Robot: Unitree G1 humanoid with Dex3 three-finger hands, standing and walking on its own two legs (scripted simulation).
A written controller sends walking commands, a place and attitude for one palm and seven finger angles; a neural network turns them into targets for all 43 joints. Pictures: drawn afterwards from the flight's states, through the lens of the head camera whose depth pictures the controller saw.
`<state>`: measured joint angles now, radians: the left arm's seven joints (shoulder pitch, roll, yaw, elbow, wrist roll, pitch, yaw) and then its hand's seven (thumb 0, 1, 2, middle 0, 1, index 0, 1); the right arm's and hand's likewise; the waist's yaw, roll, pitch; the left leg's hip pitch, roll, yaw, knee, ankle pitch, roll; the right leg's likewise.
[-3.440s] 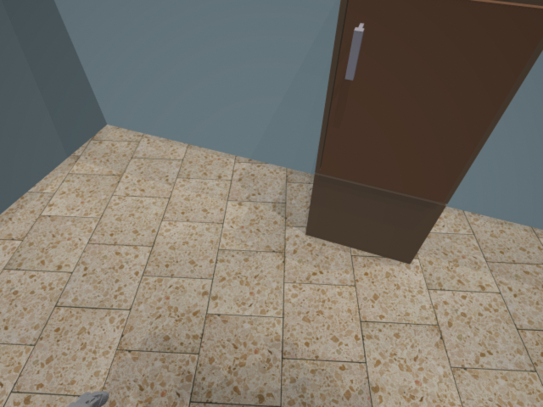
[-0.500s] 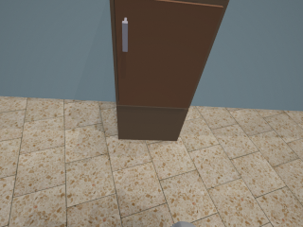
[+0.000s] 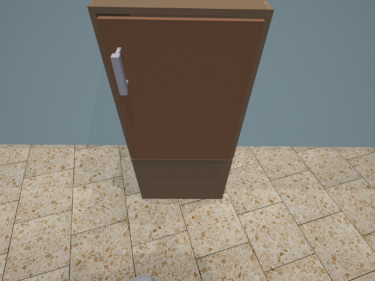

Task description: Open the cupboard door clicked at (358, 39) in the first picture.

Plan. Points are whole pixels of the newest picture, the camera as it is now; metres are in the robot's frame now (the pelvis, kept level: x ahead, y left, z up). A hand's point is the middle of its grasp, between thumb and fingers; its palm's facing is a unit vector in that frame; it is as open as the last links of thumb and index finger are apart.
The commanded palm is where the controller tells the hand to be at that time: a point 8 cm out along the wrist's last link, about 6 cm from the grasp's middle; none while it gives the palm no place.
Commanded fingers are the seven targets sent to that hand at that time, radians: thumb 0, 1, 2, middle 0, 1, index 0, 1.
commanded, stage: come to a stop and stand still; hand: left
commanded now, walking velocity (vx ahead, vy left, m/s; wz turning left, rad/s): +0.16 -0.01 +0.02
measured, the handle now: (121, 71) +0.64 +0.22 +0.11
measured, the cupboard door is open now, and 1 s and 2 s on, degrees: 0 0 0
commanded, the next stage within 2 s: look again from close up in 1.50 s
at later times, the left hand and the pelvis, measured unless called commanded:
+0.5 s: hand out of the picture +0.07 +0.18 -0.17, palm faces +0.03 -0.97 -0.24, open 7.4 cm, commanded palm none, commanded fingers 0.00 0.90 0.90 -0.20 -0.30 -0.20 -0.30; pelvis +0.06 -0.01 +0.00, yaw -3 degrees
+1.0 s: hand out of the picture +0.03 +0.16 -0.16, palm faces +0.10 -0.96 -0.25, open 7.3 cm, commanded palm none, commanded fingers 0.00 0.90 0.90 -0.20 -0.30 -0.20 -0.30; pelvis +0.02 -0.03 +0.01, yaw +1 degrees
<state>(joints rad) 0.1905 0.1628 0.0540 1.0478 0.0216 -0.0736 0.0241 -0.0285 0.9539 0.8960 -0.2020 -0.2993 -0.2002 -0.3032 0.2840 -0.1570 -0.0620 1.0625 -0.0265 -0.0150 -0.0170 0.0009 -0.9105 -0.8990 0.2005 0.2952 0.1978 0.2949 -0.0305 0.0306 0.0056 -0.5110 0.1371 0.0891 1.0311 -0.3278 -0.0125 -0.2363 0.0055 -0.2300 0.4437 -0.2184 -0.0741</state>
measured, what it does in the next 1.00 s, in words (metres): steps on the spot: left foot, then right foot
